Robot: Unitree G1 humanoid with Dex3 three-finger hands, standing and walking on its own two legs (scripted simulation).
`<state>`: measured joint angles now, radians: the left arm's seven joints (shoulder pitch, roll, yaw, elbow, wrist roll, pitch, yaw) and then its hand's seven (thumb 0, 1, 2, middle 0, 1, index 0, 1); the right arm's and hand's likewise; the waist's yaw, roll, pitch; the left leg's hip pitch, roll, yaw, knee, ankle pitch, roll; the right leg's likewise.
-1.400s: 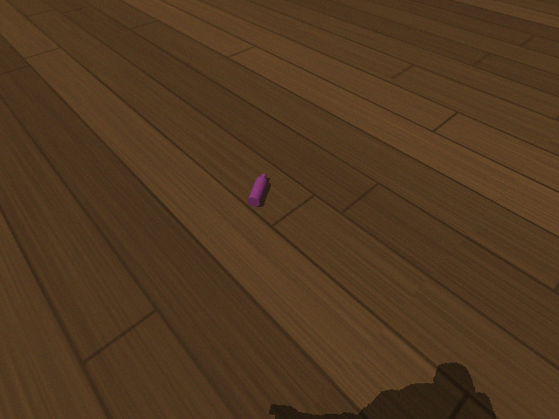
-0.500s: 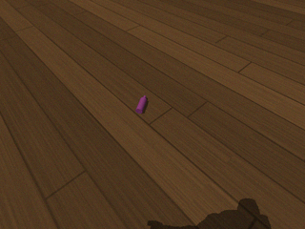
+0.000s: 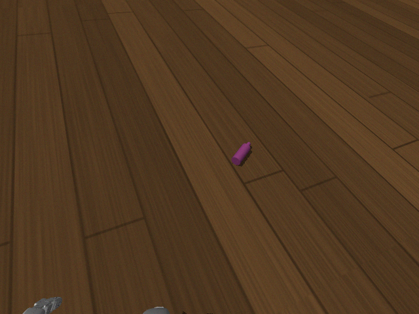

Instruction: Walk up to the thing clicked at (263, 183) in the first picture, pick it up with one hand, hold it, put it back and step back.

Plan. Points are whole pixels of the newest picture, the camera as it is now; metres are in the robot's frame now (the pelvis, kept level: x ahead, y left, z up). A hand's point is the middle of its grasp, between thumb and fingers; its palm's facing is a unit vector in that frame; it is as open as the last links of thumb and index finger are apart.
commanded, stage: walk up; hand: left
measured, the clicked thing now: (242, 152) +1.20 -0.18 -0.74
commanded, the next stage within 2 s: none
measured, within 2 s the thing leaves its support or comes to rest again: neither
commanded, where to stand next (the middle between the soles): +1.17 -0.62 m, yaw +62 degrees
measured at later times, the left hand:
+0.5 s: hand (105, 272) +0.22 +0.25 -0.14, palm faces +0.27 -0.90 -0.35, open 7.4 cm
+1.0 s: hand (195, 238) +0.34 +0.06 -0.18, palm faces +0.49 -0.81 -0.32, open 7.4 cm
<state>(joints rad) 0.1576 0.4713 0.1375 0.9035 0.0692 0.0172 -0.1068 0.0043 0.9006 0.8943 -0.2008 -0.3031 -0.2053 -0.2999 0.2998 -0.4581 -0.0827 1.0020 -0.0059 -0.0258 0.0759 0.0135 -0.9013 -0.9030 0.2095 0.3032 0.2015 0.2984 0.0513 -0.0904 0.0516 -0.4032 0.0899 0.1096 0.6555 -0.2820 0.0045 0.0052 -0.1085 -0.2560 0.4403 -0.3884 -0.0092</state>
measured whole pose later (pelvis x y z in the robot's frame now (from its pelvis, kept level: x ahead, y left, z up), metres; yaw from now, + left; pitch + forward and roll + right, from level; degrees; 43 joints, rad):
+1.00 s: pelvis +0.46 -0.18 -0.04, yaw +34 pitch -2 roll +4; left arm 0.32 0.40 0.08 0.72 0.08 0.08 -0.08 0.01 0.90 0.89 -0.20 -0.30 -0.20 -0.30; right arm 0.30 -0.41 -0.02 0.81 0.02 -0.07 -0.09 0.01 -0.90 -0.90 0.21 0.30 0.21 0.30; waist 0.06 -0.11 0.15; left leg -0.47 -0.04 0.13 0.74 -0.25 0.08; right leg -0.40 0.01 -0.07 1.24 -0.54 0.03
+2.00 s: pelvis +0.89 -0.49 -0.06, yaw +54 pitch -1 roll +1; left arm 0.19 0.54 0.14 0.67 0.05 0.10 -0.09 0.00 0.90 0.89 -0.20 -0.30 -0.20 -0.30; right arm 0.38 -0.49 -0.04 0.84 -0.04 -0.08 -0.08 0.01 -0.89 -0.90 0.22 0.30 0.21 0.30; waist -0.03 -0.12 0.08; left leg -0.55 0.16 -0.15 0.88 -0.36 0.01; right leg -0.52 -0.12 0.10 1.03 -0.48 0.00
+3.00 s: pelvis +1.23 -0.73 -0.02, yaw +60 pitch -1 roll +1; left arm 0.37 0.35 0.04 0.91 0.02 -0.06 0.04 0.00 0.89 0.89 -0.21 -0.30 -0.21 -0.30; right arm 0.22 -0.48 -0.09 0.88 -0.04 0.06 0.01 0.01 -0.90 -0.90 0.21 0.30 0.20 0.30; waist 0.02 0.11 0.11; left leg -0.63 -0.01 -0.09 1.25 -0.36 0.01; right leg -0.33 -0.02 0.06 0.75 -0.39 0.03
